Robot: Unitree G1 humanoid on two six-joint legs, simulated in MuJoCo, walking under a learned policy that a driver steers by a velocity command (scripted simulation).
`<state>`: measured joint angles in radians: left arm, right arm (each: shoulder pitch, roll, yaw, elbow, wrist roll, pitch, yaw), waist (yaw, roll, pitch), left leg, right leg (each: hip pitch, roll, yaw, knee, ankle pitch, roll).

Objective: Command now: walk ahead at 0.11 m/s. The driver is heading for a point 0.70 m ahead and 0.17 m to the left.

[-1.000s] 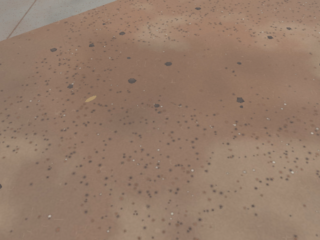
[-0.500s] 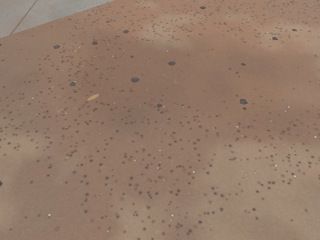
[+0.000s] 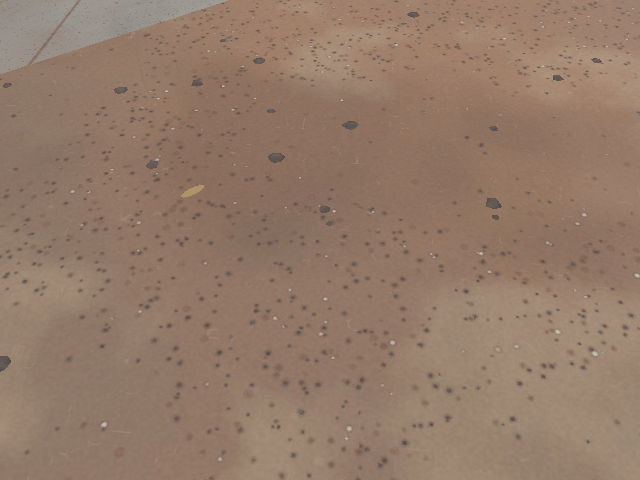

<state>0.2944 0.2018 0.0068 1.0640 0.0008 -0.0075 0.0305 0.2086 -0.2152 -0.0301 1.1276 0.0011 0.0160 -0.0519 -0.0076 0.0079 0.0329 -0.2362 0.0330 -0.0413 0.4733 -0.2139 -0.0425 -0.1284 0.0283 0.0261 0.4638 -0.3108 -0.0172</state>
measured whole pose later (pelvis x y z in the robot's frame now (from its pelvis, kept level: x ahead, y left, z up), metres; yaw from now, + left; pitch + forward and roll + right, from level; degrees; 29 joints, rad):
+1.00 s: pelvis +0.44 +0.00 +0.01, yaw +8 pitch +0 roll -3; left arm 0.30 0.24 0.06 1.03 0.02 -0.11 -0.01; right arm 0.20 -0.26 -0.08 0.91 0.03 -0.05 -0.02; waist 0.04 0.04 0.02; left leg -0.71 0.13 -0.09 1.00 -0.08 0.04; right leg -0.05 0.05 -0.19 0.25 -0.19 -0.06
